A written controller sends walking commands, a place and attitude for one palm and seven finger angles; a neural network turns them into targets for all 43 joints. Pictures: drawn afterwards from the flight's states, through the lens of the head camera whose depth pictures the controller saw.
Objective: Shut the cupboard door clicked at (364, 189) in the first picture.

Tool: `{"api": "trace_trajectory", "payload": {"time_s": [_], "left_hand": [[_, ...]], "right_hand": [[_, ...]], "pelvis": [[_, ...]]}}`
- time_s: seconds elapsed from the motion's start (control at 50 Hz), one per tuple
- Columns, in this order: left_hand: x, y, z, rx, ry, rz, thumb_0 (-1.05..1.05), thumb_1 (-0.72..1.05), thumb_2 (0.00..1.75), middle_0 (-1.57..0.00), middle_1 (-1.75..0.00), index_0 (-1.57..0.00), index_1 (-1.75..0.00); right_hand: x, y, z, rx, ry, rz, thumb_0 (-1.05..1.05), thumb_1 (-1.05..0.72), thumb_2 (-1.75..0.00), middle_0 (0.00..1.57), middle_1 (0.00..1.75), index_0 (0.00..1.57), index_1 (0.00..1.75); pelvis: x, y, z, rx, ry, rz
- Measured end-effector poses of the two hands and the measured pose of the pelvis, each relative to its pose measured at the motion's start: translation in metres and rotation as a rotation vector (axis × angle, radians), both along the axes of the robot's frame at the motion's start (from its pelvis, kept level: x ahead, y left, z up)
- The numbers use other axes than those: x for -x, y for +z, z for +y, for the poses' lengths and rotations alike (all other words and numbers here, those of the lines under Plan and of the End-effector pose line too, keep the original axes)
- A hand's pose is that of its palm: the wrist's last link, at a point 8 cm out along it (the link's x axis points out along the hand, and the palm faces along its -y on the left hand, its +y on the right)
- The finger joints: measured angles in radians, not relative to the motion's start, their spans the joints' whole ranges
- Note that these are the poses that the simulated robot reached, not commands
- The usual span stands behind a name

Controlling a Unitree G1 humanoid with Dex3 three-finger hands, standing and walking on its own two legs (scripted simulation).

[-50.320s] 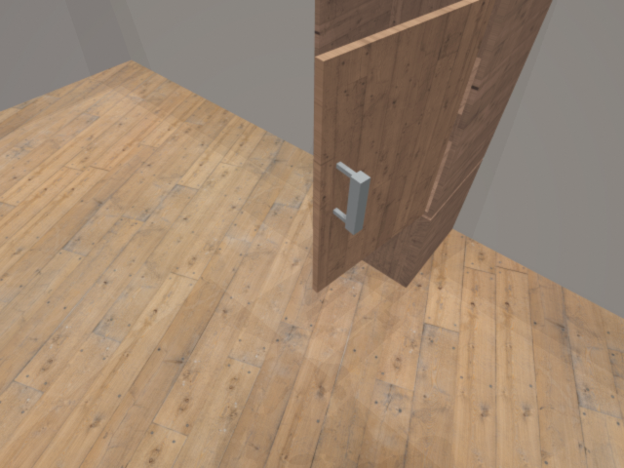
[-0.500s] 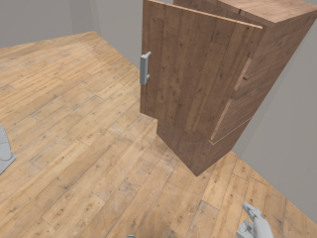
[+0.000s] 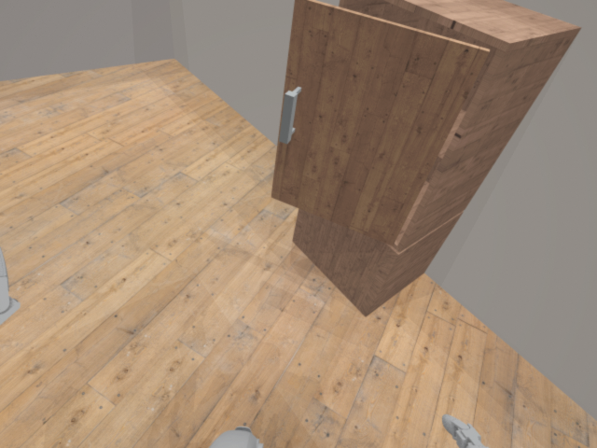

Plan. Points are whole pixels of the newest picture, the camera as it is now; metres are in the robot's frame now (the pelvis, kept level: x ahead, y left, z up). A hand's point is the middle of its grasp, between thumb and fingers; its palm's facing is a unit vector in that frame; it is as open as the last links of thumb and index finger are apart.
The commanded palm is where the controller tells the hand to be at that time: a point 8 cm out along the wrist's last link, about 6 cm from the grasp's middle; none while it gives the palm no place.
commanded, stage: stop stepping back and stand still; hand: left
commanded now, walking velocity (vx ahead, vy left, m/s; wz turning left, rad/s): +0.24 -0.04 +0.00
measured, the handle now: (291, 114) +0.90 +0.07 +0.01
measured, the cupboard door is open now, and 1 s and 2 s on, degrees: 28 28 28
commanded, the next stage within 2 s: let the arm hang, fingers relaxed in 0.80 s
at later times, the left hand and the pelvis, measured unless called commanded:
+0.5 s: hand out of the picture +0.08 +0.33 +0.21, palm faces +0.53 -0.77 -0.36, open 7.4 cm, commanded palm +0.03 +0.34 +0.20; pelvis -0.12 +0.05 +0.02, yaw -2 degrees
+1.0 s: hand out of the picture +0.11 +0.34 +0.07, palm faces +0.30 -0.83 -0.46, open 7.4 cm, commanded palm none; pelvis -0.10 +0.08 +0.00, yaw +3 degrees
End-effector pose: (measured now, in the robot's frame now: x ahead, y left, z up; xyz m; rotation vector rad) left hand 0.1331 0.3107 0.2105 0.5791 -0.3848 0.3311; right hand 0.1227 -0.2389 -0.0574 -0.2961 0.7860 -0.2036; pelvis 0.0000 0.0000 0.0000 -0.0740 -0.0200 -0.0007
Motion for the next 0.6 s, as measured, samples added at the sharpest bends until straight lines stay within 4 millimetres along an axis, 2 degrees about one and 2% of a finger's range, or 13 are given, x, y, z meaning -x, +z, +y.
{"api": "trace_trajectory", "payload": {"time_s": [0.06,0.1,0.14,0.2,0.26,0.32,0.38,0.44,0.5,0.6], "left_hand": [[0.014,-0.006,0.019,0.049,0.050,-0.116,0.01,0.89,0.90,-0.21,-0.30,-0.21,-0.30],[0.008,-0.014,0.032,0.143,0.092,-0.169,0.01,0.89,0.90,-0.21,-0.30,-0.21,-0.30],[0.000,-0.016,0.038,0.224,0.107,-0.163,0.01,0.89,0.90,-0.21,-0.30,-0.21,-0.30],[0.003,-0.009,0.022,0.259,0.041,-0.087,0.02,0.90,0.90,-0.20,-0.30,-0.20,-0.30],[0.029,0.005,-0.003,0.174,-0.075,0.015,0.02,0.90,0.90,-0.20,-0.30,-0.20,-0.30],[0.064,0.014,-0.013,-0.009,-0.138,0.046,0.02,0.90,0.90,-0.21,-0.30,-0.20,-0.30],[0.082,0.025,0.003,-0.071,-0.096,-0.009,0.01,0.89,0.90,-0.22,-0.31,-0.21,-0.30],[0.090,0.025,0.032,0.007,0.043,-0.043,0.01,0.88,0.90,-0.22,-0.31,-0.22,-0.30],[0.095,0.012,0.051,0.115,0.147,-0.020,0.01,0.89,0.90,-0.21,-0.30,-0.21,-0.30],[0.097,-0.013,0.055,0.193,0.131,0.022,0.01,0.89,0.90,-0.20,-0.30,-0.20,-0.30]], "right_hand": [[0.019,-0.011,0.004,0.051,0.000,0.011,0.01,-0.90,-0.90,0.21,0.30,0.20,0.30],[0.033,-0.016,0.013,0.039,-0.012,0.012,0.01,-0.90,-0.90,0.20,0.30,0.20,0.30],[0.046,-0.012,0.027,-0.001,-0.013,0.006,0.01,-0.91,-0.90,0.20,0.30,0.20,0.30],[0.064,0.006,0.048,-0.078,-0.014,-0.032,0.01,-0.91,-0.90,0.20,0.30,0.20,0.30],[0.077,0.022,0.060,-0.127,-0.015,-0.080,0.01,-0.90,-0.90,0.21,0.30,0.20,0.30],[0.083,0.013,0.059,-0.139,-0.005,-0.111,0.01,-0.90,-0.90,0.21,0.30,0.20,0.30],[0.096,0.000,0.053,-0.110,-0.005,-0.042,0.01,-0.90,-0.90,0.21,0.30,0.20,0.30],[0.112,-0.001,0.047,-0.088,-0.030,-0.001,0.01,-0.90,-0.90,0.21,0.30,0.20,0.30],[0.123,0.000,0.041,-0.050,-0.043,0.005,0.01,-0.90,-0.90,0.21,0.30,0.20,0.30],[0.128,-0.003,0.041,0.025,-0.048,0.001,0.01,-0.90,-0.90,0.20,0.30,0.20,0.30]], "pelvis": [[0.011,-0.013,0.019,0.019,-0.041,-0.001],[0.029,-0.012,0.026,0.013,-0.028,-0.026],[0.046,-0.004,0.027,0.005,-0.024,-0.039],[0.065,0.014,0.026,0.000,-0.030,-0.040],[0.078,0.027,0.027,-0.001,-0.038,-0.016],[0.096,0.013,0.028,-0.087,-0.070,0.023],[0.111,0.011,0.033,-0.072,-0.071,0.008],[0.115,0.018,0.039,-0.083,-0.048,0.013],[0.117,0.022,0.049,-0.101,-0.032,0.013],[0.118,0.014,0.070,-0.087,-0.003,0.013]]}}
